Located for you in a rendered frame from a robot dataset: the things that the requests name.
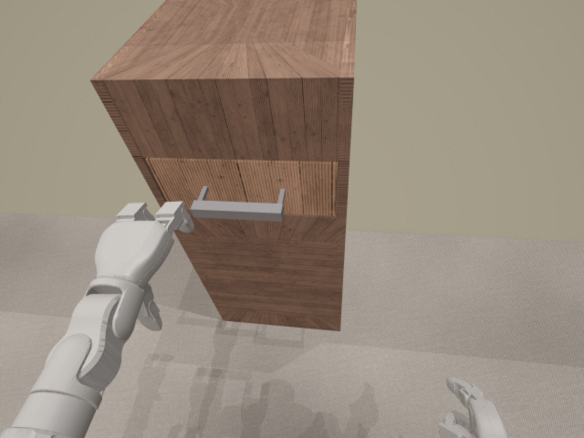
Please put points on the drawer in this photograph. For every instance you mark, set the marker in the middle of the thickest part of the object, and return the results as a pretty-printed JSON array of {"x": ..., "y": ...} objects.
[{"x": 311, "y": 187}]

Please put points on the robot left hand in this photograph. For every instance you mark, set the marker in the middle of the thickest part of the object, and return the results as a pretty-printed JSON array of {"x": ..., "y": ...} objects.
[{"x": 135, "y": 247}]

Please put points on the cabinet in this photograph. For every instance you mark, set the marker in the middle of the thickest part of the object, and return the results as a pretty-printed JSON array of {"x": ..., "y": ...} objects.
[{"x": 267, "y": 80}]

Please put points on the robot right hand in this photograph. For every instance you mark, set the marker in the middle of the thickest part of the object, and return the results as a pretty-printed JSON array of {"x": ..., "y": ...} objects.
[{"x": 484, "y": 420}]

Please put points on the handle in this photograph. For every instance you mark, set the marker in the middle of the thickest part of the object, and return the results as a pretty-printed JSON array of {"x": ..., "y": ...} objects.
[{"x": 238, "y": 210}]

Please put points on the left robot forearm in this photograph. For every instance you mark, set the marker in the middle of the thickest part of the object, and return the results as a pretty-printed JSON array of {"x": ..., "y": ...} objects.
[{"x": 69, "y": 390}]

